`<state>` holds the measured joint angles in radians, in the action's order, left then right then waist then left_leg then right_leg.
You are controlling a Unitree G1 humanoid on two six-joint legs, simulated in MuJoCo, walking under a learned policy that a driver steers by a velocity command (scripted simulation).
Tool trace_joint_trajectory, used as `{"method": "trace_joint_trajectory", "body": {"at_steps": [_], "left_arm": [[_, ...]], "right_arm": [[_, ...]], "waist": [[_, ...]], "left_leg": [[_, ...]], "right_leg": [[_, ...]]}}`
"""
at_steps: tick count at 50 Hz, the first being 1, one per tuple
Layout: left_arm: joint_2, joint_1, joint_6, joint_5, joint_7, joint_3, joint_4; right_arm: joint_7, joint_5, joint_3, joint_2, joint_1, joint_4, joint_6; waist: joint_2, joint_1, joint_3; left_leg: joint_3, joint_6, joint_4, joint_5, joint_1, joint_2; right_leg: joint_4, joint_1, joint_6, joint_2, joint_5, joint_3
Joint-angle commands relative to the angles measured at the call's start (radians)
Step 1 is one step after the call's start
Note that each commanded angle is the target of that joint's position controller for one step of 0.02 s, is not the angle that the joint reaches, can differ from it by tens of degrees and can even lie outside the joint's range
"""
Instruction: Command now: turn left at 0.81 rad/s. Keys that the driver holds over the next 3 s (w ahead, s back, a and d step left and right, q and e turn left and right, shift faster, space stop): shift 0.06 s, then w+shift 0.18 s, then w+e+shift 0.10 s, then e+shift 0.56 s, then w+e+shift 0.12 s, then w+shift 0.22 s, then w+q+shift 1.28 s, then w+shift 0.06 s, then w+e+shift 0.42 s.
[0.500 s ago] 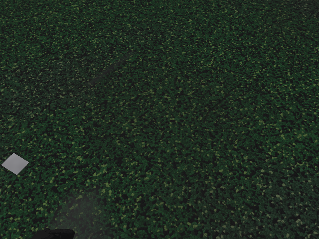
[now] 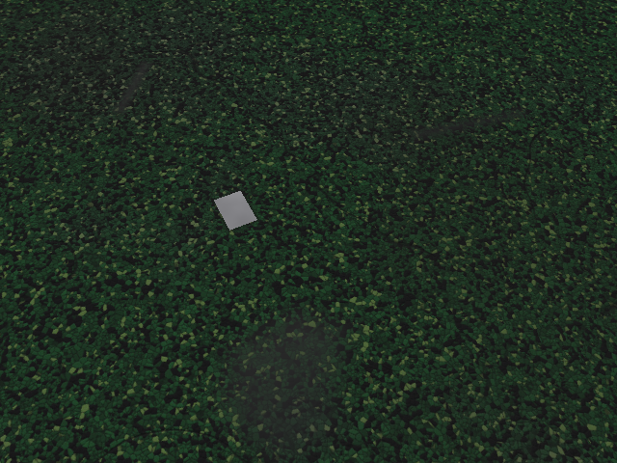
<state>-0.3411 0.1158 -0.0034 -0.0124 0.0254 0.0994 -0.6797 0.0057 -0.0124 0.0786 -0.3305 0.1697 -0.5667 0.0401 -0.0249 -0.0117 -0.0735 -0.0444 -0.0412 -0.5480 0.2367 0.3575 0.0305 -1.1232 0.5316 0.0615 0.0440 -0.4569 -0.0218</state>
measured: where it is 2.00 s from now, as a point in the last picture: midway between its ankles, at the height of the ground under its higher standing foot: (517, 280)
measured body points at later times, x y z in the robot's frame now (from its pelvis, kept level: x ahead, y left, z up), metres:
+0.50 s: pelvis +0.13 -0.05 +0.01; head +0.15 -0.08 +0.45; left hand +0.16 +0.23 -0.09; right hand +0.32 -0.29 -0.09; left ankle +0.10 +0.10 -0.66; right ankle +0.09 -0.14 -0.73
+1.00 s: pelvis +0.29 -0.04 +0.01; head +0.33 -0.07 +0.45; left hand +0.56 +0.16 -0.07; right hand +0.32 -0.37 -0.09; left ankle +0.38 +0.04 -0.74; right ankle +0.24 -0.16 -0.66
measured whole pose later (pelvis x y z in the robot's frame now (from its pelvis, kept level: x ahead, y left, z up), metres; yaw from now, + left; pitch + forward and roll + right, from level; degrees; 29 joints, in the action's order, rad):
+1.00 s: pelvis +0.29 -0.04 +0.01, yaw -27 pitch +2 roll +2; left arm -0.36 0.20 0.05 0.03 0.02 0.08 -0.58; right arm -0.02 0.00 0.07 -0.29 0.10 -0.69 -0.03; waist -0.02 0.01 -0.07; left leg 0.12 -0.04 -0.37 0.13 0.28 0.00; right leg -1.10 0.58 0.07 0.08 -0.39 0.00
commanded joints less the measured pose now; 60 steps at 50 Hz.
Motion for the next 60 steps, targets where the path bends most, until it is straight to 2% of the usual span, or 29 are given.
{"method": "trace_joint_trajectory", "body": {"at_steps": [1,3,5,7,12,15,17,18,19,20,21,23,24,26,29,33,36,37,38,39,40,41,42,44,46,48,50,58,60], "left_arm": [[-0.082,0.008,-0.015,-0.005,0.009,0.018,0.062],[-0.058,0.027,-0.012,0.004,0.005,0.007,0.046],[-0.041,0.02,-0.018,0.014,-0.012,-0.007,0.048],[-0.057,-0.022,-0.032,0.026,-0.03,-0.007,0.071],[-0.058,-0.028,-0.088,0.037,-0.047,-0.012,0.084],[-0.036,0.052,-0.104,0.047,-0.056,-0.026,0.061],[-0.033,0.183,-0.107,0.049,-0.055,-0.026,0.015],[-0.053,0.299,-0.109,0.047,-0.053,-0.02,-0.024],[-0.165,0.374,-0.11,0.034,-0.052,0.004,-0.027],[-0.203,0.389,-0.11,0.02,-0.066,0.018,-0.013],[-0.157,0.355,-0.113,0.015,-0.068,0.006,0.001],[-0.117,0.311,-0.097,0.015,-0.054,-0.005,0.027],[-0.111,0.293,-0.083,0.024,-0.042,-0.008,0.028],[-0.094,0.277,-0.054,0.032,-0.015,-0.013,0.023],[-0.122,0.273,-0.018,0.041,0.018,0.003,0.016],[-0.136,0.25,0.018,0.053,0.036,0.021,0.03],[-0.122,0.153,0.02,0.056,0.04,0.024,0.073],[-0.083,0.144,0.017,0.049,0.033,0.013,0.09],[0.014,0.219,0.018,0.015,0.026,-0.014,0.101],[0.007,0.411,0.019,0.027,0.018,-0.022,0.113],[-0.099,0.438,0.028,0.037,0.015,0.003,0.067],[-0.157,0.331,0.04,0.044,0.014,0.022,0.068],[-0.166,0.279,0.051,0.041,0.018,0.03,0.073],[-0.126,0.228,0.064,0.037,0.015,0.023,0.105],[-0.064,0.193,0.063,0.039,0.006,0.002,0.136],[-0.066,0.153,0.051,0.037,-0.011,-0.006,0.161],[-0.085,0.122,0.037,0.037,-0.026,-0.005,0.171],[-0.038,0.084,-0.004,0.04,-0.039,-0.036,0.137],[-0.035,0.14,-0.011,0.038,-0.042,-0.035,0.109]], "right_arm": [[-0.027,0.005,0.04,-0.149,-0.069,0.084,-0.009],[-0.034,0.012,0.035,-0.141,-0.052,0.071,-0.009],[-0.033,-0.006,0.031,-0.137,0.007,0.045,-0.016],[-0.023,-0.003,0.027,-0.159,0.02,0.031,-0.033],[-0.006,-0.005,0.014,-0.154,0.052,-0.004,-0.073],[0.005,-0.011,0.002,-0.135,0.025,-0.001,-0.084],[0.007,0.0,-0.01,-0.097,0.012,-0.001,-0.09],[0.004,0.011,-0.023,-0.053,0.01,-0.001,-0.093],[0.003,0.025,-0.037,-0.001,0.011,0.041,-0.114],[-0.002,0.006,-0.023,-0.06,-0.04,0.081,-0.14],[-0.001,-0.012,-0.011,-0.098,-0.073,0.075,-0.158],[0.007,0.019,-0.014,-0.076,-0.116,0.071,-0.171],[0.011,0.033,-0.012,-0.071,-0.132,0.072,-0.169],[0.017,0.027,-0.018,-0.03,-0.149,0.06,-0.153],[0.017,0.02,-0.029,0.017,-0.206,0.053,-0.134],[0.018,0.005,-0.007,-0.027,-0.234,0.039,-0.121],[0.005,0.003,0.02,-0.082,-0.127,0.004,-0.129],[-0.004,0.021,0.028,-0.103,-0.041,-0.014,-0.131],[-0.017,0.035,0.03,-0.147,0.021,-0.011,-0.123],[-0.013,0.057,0.025,-0.15,0.001,-0.017,-0.106],[-0.019,0.042,0.019,-0.087,-0.058,0.0,-0.095],[-0.028,0.032,0.004,-0.025,-0.098,0.016,-0.087],[-0.032,0.028,0.0,-0.017,-0.124,0.013,-0.075],[-0.039,0.034,0.007,-0.044,-0.152,-0.013,-0.066],[-0.041,0.033,0.017,-0.063,-0.112,-0.047,-0.071],[-0.036,0.014,0.033,-0.105,-0.067,-0.072,-0.086],[-0.03,0.005,0.045,-0.139,-0.054,-0.085,-0.103],[0.025,-0.014,0.051,-0.175,-0.012,-0.144,-0.125],[0.031,-0.025,0.044,-0.176,-0.017,-0.158,-0.111]], "waist": [[0.146,-0.012,0.199],[0.136,-0.002,0.218],[0.155,0.034,0.24],[0.223,0.056,0.178],[0.213,0.064,0.074],[0.189,0.027,0.057],[0.13,-0.03,0.078],[0.048,-0.065,0.089],[-0.221,-0.051,0.096],[-0.284,-0.063,0.044],[-0.166,-0.059,-0.007],[-0.059,-0.042,0.016],[-0.049,-0.03,0.028],[-0.076,-0.012,0.051],[-0.1,-0.011,0.081],[-0.124,-0.006,0.127],[-0.139,0.058,0.168],[-0.095,0.088,0.259],[0.112,0.059,0.391],[0.349,-0.045,0.475],[0.274,-0.05,0.398],[0.18,-0.016,0.276],[0.109,-0.015,0.222],[0.129,-0.024,0.141],[0.156,-0.005,0.148],[0.173,0.022,0.166],[0.148,0.026,0.16],[0.117,0.026,0.068],[0.094,-0.022,0.044]], "left_leg": [[-0.258,-0.181,0.173,-0.43,-0.205,-0.215],[-0.238,-0.179,0.158,-0.442,-0.195,-0.201],[-0.28,-0.179,0.222,0.096,-0.193,-0.185],[-0.374,-0.189,0.291,0.349,-0.156,-0.219],[-0.407,-0.188,0.303,0.392,-0.099,-0.244],[-0.344,-0.17,0.283,0.395,-0.046,-0.244],[-0.253,-0.137,0.184,0.398,0.026,-0.204],[-0.159,-0.098,0.002,0.312,0.082,-0.142],[0.018,-0.006,-0.376,0.193,0.28,-0.009],[-0.011,0.022,-0.56,0.305,0.544,0.039],[-0.06,0.013,-0.63,0.263,0.614,-0.008],[-0.045,0.03,-0.59,0.156,0.578,-0.032],[-0.039,0.047,-0.524,0.121,0.533,-0.042],[-0.002,0.082,-0.401,0.07,0.421,-0.011],[0.031,0.098,-0.195,-0.066,0.25,0.069],[-0.016,0.103,0.014,-0.183,0.046,0.112],[-0.058,0.065,0.162,-0.268,-0.112,0.053],[-0.087,0.021,0.198,-0.354,-0.294,-0.026],[-0.293,-0.059,0.118,-0.628,-0.563,-0.263],[-0.654,-0.239,0.153,-0.667,-0.686,-0.498],[-0.627,-0.258,0.167,-0.515,-0.569,-0.494],[-0.429,-0.215,0.173,-0.45,-0.454,-0.401],[-0.308,-0.18,0.191,-0.382,-0.358,-0.339],[-0.168,-0.172,0.243,-0.358,-0.191,-0.279],[-0.107,-0.187,0.31,-0.21,-0.18,-0.283],[-0.148,-0.194,0.382,0.104,-0.228,-0.333],[-0.15,-0.179,0.42,0.254,-0.252,-0.364],[0.031,-0.128,0.432,0.266,-0.173,-0.337],[0.077,-0.115,0.367,0.338,-0.103,-0.328]], "right_leg": [[-0.005,0.105,0.017,-0.02,0.114,-0.038],[0.083,0.06,0.032,-0.031,0.147,-0.029],[0.205,0.034,0.022,-0.025,0.197,-0.02],[0.298,0.036,0.004,-0.023,0.192,-0.018],[0.455,-0.043,-0.054,-0.016,0.148,0.005],[0.545,-0.16,-0.106,-0.01,0.205,0.058],[0.566,-0.317,-0.139,-0.039,0.175,0.087],[0.633,-0.42,-0.17,0.001,0.09,-0.019],[0.812,-0.556,-0.285,0.193,-0.03,-0.432],[0.936,-0.634,-0.409,0.307,-0.123,-0.784],[0.919,-0.644,-0.406,0.313,-0.001,-0.747],[0.862,-0.629,-0.354,0.22,0.377,-0.534],[0.844,-0.612,-0.329,0.189,0.551,-0.457],[0.83,-0.54,-0.291,0.127,0.744,-0.348],[0.785,-0.414,-0.24,0.047,0.826,-0.268],[0.733,-0.341,-0.176,0.03,0.713,-0.356],[0.611,-0.367,-0.126,0.007,0.709,-0.421],[0.458,-0.334,-0.095,-0.045,0.652,-0.39],[0.207,-0.179,-0.058,-0.142,0.076,-0.291],[-0.004,0.032,-0.033,-0.193,-0.308,-0.22],[-0.133,0.069,0.001,-0.078,-0.217,-0.185],[-0.164,0.091,0.029,-0.05,-0.126,-0.143],[-0.163,0.083,0.043,-0.022,-0.066,-0.119],[-0.129,0.044,0.05,0.017,0.008,-0.065],[-0.053,0.051,0.037,0.045,0.046,-0.025],[0.005,0.095,0.007,0.084,0.072,-0.016],[0.054,0.115,-0.025,0.104,0.107,-0.015],[0.403,-0.105,-0.09,0.065,0.105,0.073],[0.528,-0.243,-0.114,0.025,0.129,0.141]]}}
